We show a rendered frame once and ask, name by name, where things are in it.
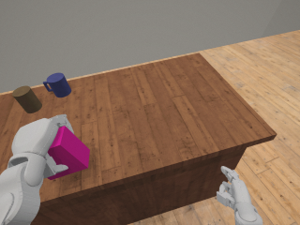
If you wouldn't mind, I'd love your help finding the left robot hand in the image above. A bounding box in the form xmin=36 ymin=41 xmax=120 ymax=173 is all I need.
xmin=11 ymin=114 xmax=74 ymax=179

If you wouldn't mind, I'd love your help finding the right robot hand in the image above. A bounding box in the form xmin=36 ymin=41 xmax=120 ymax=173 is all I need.
xmin=217 ymin=166 xmax=252 ymax=210

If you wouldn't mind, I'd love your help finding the robot left forearm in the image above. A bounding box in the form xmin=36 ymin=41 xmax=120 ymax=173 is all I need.
xmin=0 ymin=152 xmax=47 ymax=225

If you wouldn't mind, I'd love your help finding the table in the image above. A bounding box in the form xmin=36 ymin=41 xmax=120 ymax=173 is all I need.
xmin=0 ymin=52 xmax=277 ymax=225

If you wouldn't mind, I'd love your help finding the sponge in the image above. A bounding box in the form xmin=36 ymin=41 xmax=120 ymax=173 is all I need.
xmin=47 ymin=126 xmax=90 ymax=180

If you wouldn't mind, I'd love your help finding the robot right forearm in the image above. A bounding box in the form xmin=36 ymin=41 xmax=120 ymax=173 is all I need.
xmin=233 ymin=202 xmax=263 ymax=225

